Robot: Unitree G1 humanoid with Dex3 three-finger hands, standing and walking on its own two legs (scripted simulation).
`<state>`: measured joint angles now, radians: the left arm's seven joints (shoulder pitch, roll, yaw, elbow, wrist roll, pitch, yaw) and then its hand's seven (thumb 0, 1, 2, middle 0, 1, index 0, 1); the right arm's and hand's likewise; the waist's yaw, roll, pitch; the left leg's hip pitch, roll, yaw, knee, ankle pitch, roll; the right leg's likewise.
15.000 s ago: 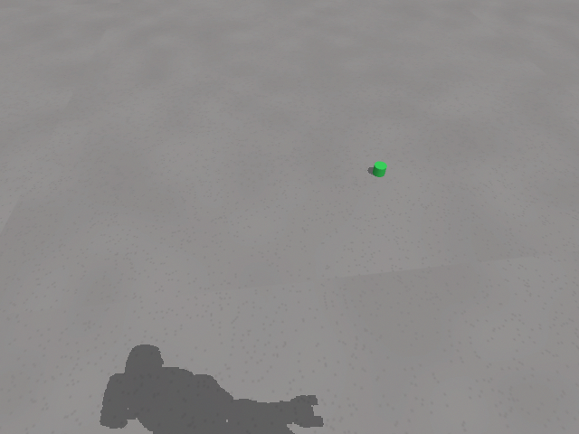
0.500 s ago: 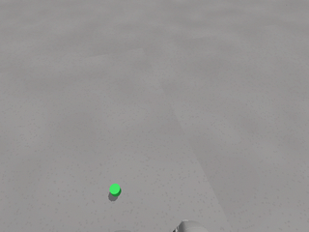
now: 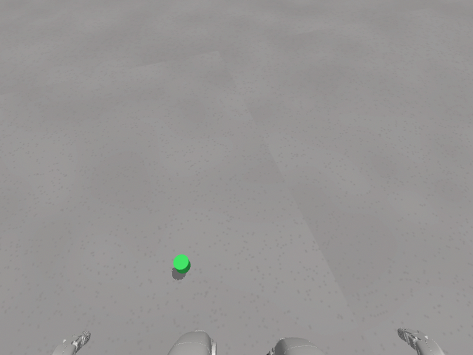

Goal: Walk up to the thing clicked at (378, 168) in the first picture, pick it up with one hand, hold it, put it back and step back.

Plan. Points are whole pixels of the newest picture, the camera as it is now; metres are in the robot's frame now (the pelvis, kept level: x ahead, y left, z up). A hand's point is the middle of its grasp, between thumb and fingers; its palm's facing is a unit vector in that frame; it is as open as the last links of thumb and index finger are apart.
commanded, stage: walk up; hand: left
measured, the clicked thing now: (182, 264) +0.47 +0.26 -0.73
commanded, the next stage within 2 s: stand in 1.00 s
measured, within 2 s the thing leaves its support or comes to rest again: neither
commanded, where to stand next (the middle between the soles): +0.10 +0.02 m, yaw +0 degrees
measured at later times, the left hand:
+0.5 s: hand out of the picture +0.09 +0.27 -0.13, palm faces -0.02 -0.95 -0.31, open 7.4 cm
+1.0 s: hand out of the picture +0.10 +0.27 -0.13, palm faces -0.03 -0.95 -0.32, open 7.4 cm
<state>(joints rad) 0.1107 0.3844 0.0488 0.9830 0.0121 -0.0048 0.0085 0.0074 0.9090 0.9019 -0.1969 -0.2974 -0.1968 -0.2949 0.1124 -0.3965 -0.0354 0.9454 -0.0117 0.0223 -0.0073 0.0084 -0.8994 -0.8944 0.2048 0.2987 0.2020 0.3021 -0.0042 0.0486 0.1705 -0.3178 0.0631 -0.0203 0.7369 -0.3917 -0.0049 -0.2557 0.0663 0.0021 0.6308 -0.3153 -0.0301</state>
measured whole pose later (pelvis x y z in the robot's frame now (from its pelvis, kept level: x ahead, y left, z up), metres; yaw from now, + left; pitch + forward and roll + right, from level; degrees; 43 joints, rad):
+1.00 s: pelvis +0.02 +0.02 +0.03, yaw -1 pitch -2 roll +0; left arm 0.08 0.34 0.01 1.16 0.01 -0.01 -0.01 0.01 0.91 0.90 -0.20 -0.30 -0.20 -0.30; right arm 0.07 -0.34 -0.02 1.13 -0.01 -0.02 0.01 0.01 -0.90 -0.89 0.20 0.30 0.20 0.30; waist 0.00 0.00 0.05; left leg -0.10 0.00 0.02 0.32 -0.18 0.00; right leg -0.10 0.00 0.05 0.31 -0.18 0.01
